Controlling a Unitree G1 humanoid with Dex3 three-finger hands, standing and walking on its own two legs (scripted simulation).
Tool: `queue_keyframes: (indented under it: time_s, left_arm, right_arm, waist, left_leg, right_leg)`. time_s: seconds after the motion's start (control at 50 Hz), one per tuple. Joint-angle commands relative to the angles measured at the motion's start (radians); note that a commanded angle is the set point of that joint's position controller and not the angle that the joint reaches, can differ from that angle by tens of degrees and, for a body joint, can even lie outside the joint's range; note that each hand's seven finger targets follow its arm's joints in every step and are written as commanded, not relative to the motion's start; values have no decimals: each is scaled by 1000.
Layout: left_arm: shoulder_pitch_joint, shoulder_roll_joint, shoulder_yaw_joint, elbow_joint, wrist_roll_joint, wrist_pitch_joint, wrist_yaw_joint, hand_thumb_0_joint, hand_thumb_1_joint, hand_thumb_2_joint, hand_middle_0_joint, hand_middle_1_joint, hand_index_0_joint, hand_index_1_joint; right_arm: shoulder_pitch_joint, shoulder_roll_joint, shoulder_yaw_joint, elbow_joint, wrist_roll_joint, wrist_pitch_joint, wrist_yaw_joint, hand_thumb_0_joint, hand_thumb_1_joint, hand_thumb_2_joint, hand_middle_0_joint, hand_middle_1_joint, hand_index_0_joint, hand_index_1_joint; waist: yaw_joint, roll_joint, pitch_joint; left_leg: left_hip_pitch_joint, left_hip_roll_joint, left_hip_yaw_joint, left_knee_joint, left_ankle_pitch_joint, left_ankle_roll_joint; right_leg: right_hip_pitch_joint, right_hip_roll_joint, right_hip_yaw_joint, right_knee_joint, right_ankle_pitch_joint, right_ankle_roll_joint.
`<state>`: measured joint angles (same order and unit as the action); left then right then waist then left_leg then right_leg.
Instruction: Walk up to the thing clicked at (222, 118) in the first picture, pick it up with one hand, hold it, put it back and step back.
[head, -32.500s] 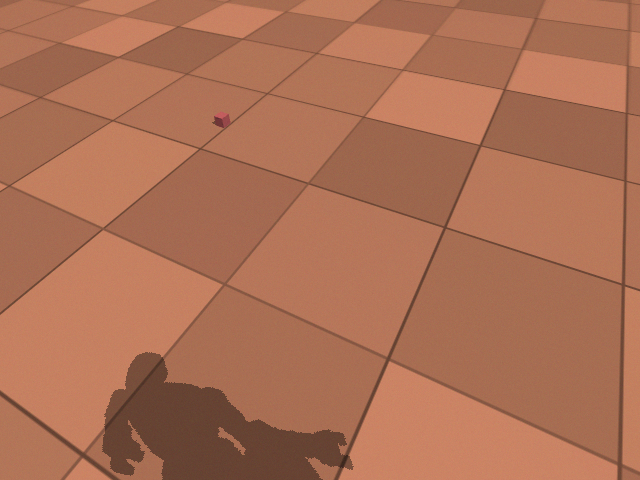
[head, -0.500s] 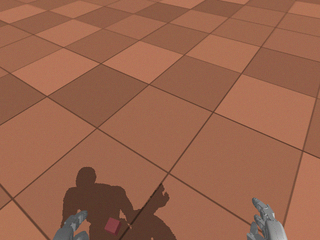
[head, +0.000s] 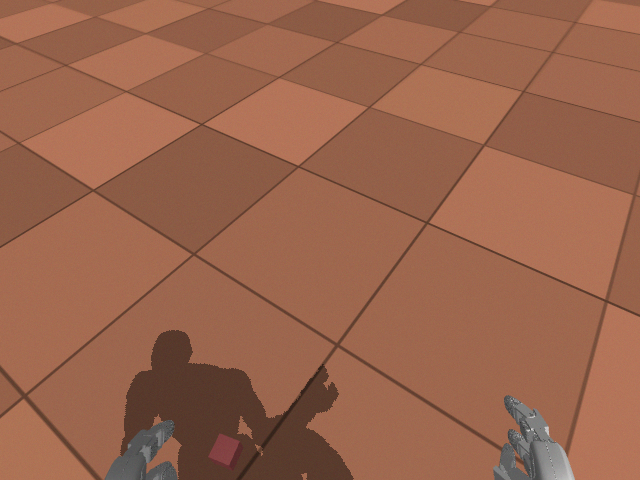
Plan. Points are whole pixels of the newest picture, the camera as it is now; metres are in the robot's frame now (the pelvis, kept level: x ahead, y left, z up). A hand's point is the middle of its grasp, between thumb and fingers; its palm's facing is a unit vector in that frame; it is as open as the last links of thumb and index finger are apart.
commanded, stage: stand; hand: left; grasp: from above
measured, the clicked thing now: (226, 452) +0.37 +0.27 -0.68
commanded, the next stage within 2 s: none
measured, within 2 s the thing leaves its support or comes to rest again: neither
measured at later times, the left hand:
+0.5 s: hand out of the picture +0.08 +0.24 -0.10, palm faces +0.04 -0.94 -0.33, open 7.4 cm
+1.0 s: hand out of the picture +0.01 +0.25 -0.10, palm faces +0.04 -0.94 -0.34, open 7.4 cm
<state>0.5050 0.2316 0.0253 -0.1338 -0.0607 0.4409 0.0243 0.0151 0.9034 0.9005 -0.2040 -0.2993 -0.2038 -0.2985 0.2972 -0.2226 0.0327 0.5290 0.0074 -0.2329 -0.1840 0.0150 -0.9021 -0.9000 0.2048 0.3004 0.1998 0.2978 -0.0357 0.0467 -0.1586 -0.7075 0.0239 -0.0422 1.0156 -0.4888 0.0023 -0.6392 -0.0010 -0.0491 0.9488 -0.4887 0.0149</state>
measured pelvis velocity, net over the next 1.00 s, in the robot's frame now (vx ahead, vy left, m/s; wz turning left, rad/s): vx -0.03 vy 0.00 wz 0.02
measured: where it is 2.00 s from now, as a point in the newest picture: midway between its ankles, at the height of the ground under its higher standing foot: outside the picture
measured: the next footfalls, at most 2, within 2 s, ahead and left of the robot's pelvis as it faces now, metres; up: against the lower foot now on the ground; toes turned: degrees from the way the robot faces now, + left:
none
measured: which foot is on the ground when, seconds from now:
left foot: down 0.00-1.00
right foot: down 0.00-1.00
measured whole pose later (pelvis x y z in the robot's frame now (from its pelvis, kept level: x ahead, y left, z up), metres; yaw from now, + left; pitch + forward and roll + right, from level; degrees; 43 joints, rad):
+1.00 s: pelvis -0.03 +0.00 +0.06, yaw +1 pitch -5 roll +0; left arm 0.19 0.30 0.03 1.11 0.03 0.01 0.03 0.01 0.90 0.90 -0.21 -0.30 -0.21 -0.30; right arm 0.15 -0.30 -0.04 1.11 -0.03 0.00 -0.01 0.01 -0.91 -0.90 0.20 0.30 0.20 0.30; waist 0.02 0.02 0.07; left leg -0.14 -0.02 -0.02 0.39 -0.16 0.02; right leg -0.11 -0.04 -0.03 0.39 -0.19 0.03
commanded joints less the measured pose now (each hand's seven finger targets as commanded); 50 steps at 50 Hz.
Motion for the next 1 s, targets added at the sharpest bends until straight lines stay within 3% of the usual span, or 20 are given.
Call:
queue_keyframes:
  time_s: [0.0,0.06,0.08,0.1,0.12,0.14,0.18,0.2,0.26,0.28,0.32,0.4,0.42,0.5,0.6,0.7,0.82,0.84,0.88,0.98]
  left_arm:
    - [-11,100,60,-183,10,-55,6,0,900,899,-198,-297,-199,-297]
    - [-14,103,67,-195,7,-57,6,0,900,899,-198,-297,-199,-297]
    - [-285,181,64,156,131,-259,43,0,901,899,-198,-298,-199,-298]
    - [-216,198,84,337,134,-324,38,0,899,900,-200,-300,-200,-300]
    - [-218,207,84,378,135,-358,33,0,899,900,-200,-300,-200,-300]
    - [-238,198,71,406,134,-376,24,0,899,900,-200,-300,-200,-300]
    - [-256,206,63,483,123,-401,18,0,899,900,-200,-300,-200,-300]
    - [-261,200,66,517,116,-403,17,0,899,900,-200,-300,-200,-300]
    - [-286,194,67,643,108,-417,20,0,899,900,-200,-300,-200,-300]
    - [-298,197,67,678,105,-426,20,0,899,900,-200,-300,-200,-300]
    - [-317,205,68,735,109,-441,20,0,899,900,-200,-300,-200,-300]
    - [-332,203,61,840,105,-451,21,0,899,900,-200,-300,-200,-300]
    - [-334,211,62,865,103,-453,21,0,899,900,-200,-300,-200,-300]
    - [-330,207,55,955,94,-454,21,0,899,900,-200,-300,-200,-300]
    - [-321,216,49,1051,91,-453,19,0,899,900,-200,-300,-200,-300]
    - [-339,229,46,1107,93,-460,18,0,899,900,-200,-300,-200,-300]
    - [-336,234,39,1160,96,-461,15,0,899,900,-200,-300,-200,-300]
    - [-340,243,41,1165,94,-459,13,0,899,900,-200,-300,-200,-300]
    - [-336,238,39,1174,95,-460,12,0,899,900,-200,-300,-200,-300]
    - [-340,252,37,1191,95,-461,8,0,899,900,-200,-300,-200,-300]
  right_arm:
    - [-57,-127,-60,-161,1,-52,-11,0,-900,-900,200,299,200,299]
    - [-56,-128,-62,-158,1,-52,-12,0,-901,-899,200,299,200,299]
    - [-135,-230,-95,92,-116,53,48,0,-901,-899,200,299,199,299]
    - [-134,-229,-109,102,-118,92,79,0,-900,-900,200,300,200,300]
    - [-126,-229,-107,98,-120,108,96,0,-900,-900,200,300,200,300]
    - [-115,-229,-103,101,-121,121,109,0,-900,-900,200,300,200,300]
    - [-113,-210,-101,142,-77,129,141,0,-900,-900,200,300,200,300]
    - [-127,-215,-104,158,-71,133,152,0,-900,-900,200,300,200,300]
    - [-164,-214,-114,201,-55,151,165,0,-900,-900,200,300,200,300]
    - [-169,-210,-114,213,-56,156,166,0,-900,-900,200,300,200,300]
    - [-166,-209,-115,247,-57,164,167,0,-900,-900,200,300,200,300]
    - [-173,-222,-116,303,-57,183,164,0,-900,-900,200,300,200,300]
    - [-172,-222,-116,319,-57,183,163,0,-900,-900,200,300,200,300]
    - [-165,-238,-114,379,-51,191,155,0,-900,-900,200,300,200,300]
    - [-178,-251,-112,431,-42,201,152,0,-900,-900,200,300,200,300]
    - [-179,-251,-112,471,-36,204,154,0,-900,-900,200,300,200,300]
    - [-196,-250,-110,500,-35,213,160,0,-900,-900,200,300,200,300]
    - [-185,-259,-110,507,-35,215,160,0,-900,-900,200,300,200,300]
    - [-195,-257,-109,511,-35,215,162,0,-900,-900,200,300,200,300]
    - [-200,-265,-106,521,-34,220,166,0,-900,-900,200,300,200,300]
  waist:
    - [-9,5,-89]
    - [-7,-1,-96]
    - [78,-81,130]
    - [63,-124,54]
    - [50,-144,33]
    - [34,-106,53]
    - [52,-26,4]
    - [67,-44,21]
    - [74,-60,36]
    - [68,-66,11]
    - [58,-73,26]
    - [55,-49,104]
    - [54,-50,100]
    - [56,-18,129]
    - [56,-14,181]
    - [50,-33,181]
    - [49,-55,233]
    - [45,-38,246]
    - [50,-43,223]
    - [50,-48,247]
  left_leg:
    - [129,-14,-10,-169,241,12]
    - [141,-14,-5,-157,278,12]
    - [134,15,-45,-233,446,58]
    - [201,5,-13,-237,438,65]
    - [242,7,-13,-243,439,70]
    - [252,10,-32,-271,436,65]
    - [330,11,-44,-319,433,70]
    - [349,13,-38,-332,425,66]
    - [357,18,-61,-373,349,60]
    - [393,13,-46,-359,386,60]
    - [435,13,-44,-386,402,56]
    - [434,30,-79,-478,333,58]
    - [470,35,-79,-490,382,57]
    - [499,56,-105,-577,418,51]
    - [512,66,-121,-678,290,42]
    - [547,63,-104,-706,310,33]
    - [535,59,-107,-738,237,27]
    - [523,61,-112,-754,180,26]
    - [538,64,-112,-750,198,27]
    - [506,60,-112,-759,137,26]
  right_leg:
    - [34,29,-16,-142,221,-20]
    - [43,28,-13,-141,255,-19]
    - [250,-67,69,-217,253,-48]
    - [269,-81,126,-233,264,-83]
    - [256,-91,150,-236,281,-93]
    - [228,-67,138,-238,300,-86]
    - [308,-78,116,-226,335,-60]
    - [296,-80,120,-238,328,-57]
    - [324,-86,112,-306,266,-47]
    - [351,-100,125,-322,323,-47]
    - [351,-101,123,-352,339,-46]
    - [372,-92,104,-425,282,-37]
    - [382,-96,106,-428,317,-41]
    - [440,-91,92,-477,325,-33]
    - [482,-91,84,-546,291,-23]
    - [508,-104,91,-598,295,-20]
    - [488,-104,90,-652,226,-15]
    - [479,-99,90,-653,203,-13]
    - [491,-107,95,-658,211,-17]
    - [476,-104,101,-676,147,-16]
